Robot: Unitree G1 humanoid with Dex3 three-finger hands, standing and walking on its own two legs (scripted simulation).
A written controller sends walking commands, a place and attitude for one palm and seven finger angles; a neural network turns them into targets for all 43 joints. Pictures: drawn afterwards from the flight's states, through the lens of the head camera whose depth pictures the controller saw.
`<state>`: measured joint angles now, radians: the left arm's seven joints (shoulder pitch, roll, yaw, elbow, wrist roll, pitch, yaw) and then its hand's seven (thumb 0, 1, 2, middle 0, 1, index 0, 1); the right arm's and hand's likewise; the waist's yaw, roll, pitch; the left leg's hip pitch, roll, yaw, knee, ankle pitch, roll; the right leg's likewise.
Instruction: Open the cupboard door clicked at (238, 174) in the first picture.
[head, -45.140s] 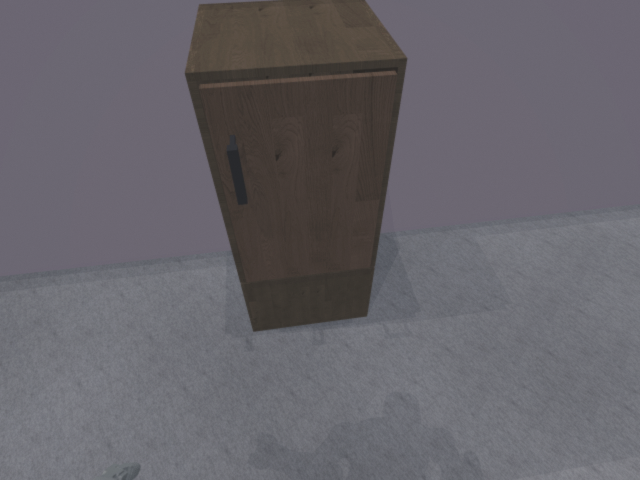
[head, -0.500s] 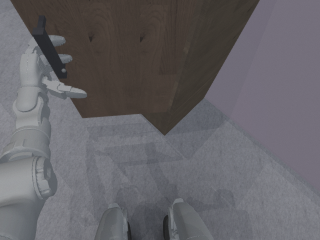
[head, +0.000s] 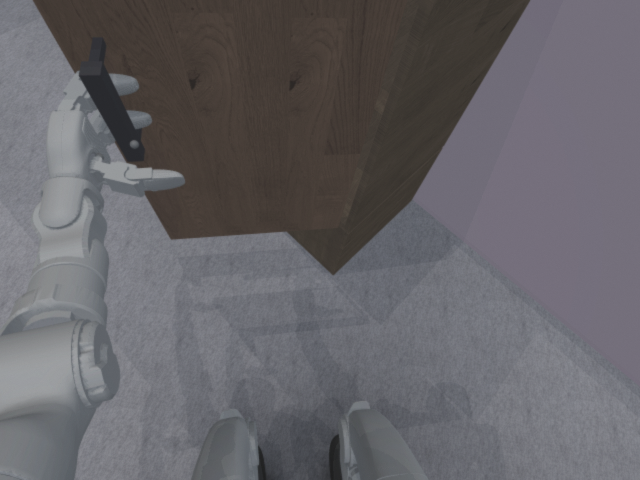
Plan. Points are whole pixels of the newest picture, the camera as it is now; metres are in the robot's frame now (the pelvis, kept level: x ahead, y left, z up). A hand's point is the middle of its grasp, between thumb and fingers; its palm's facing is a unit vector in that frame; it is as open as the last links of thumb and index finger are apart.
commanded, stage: close the thumb around the handle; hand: left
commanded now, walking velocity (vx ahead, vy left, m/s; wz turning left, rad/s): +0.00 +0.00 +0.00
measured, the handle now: (118, 105) +0.56 +0.21 +0.07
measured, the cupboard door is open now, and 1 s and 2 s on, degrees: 52 63 97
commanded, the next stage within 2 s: pull the door open along its arc in 0.50 s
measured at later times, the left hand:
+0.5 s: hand (138, 146) +0.50 +0.18 +0.06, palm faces +0.05 -1.00 -0.02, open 5.6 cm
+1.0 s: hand (148, 196) +0.43 +0.17 +0.06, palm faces +0.00 -1.00 +0.00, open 5.8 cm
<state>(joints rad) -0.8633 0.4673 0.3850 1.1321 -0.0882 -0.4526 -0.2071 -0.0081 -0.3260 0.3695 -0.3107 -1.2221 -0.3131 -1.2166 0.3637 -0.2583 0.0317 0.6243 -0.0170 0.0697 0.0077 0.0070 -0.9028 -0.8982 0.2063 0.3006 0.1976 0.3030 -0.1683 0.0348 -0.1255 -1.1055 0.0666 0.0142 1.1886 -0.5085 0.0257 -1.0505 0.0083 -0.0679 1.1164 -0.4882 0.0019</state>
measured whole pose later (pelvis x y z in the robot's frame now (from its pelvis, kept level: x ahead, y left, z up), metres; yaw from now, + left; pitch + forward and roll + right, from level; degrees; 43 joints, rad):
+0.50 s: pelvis +0.00 +0.00 +0.00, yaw +0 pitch +24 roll -4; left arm -0.88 0.45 0.36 1.16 -0.09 -0.46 -0.17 0.01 0.74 0.82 -0.38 -1.34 -0.37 -1.34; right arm 0.36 -0.26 0.03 0.63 -0.02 0.07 0.01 0.01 -0.90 -0.90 0.21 0.30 0.20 0.30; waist -0.17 0.04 -0.12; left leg -1.11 0.06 0.01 1.19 -0.50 0.02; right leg -1.05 0.00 -0.07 1.12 -0.49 0.00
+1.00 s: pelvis +0.01 -0.01 +0.02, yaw +0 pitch +21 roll -2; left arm -0.46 0.30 0.29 0.77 -0.18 -0.45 -0.20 0.02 0.74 0.74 -0.35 -1.34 -0.35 -1.34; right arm 0.36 -0.25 0.01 0.57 0.01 0.09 0.03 0.01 -0.90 -0.90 0.21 0.30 0.20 0.30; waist -0.11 0.03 -0.16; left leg -0.95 0.07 0.04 1.09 -0.50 0.02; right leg -0.92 0.01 -0.04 1.04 -0.48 0.00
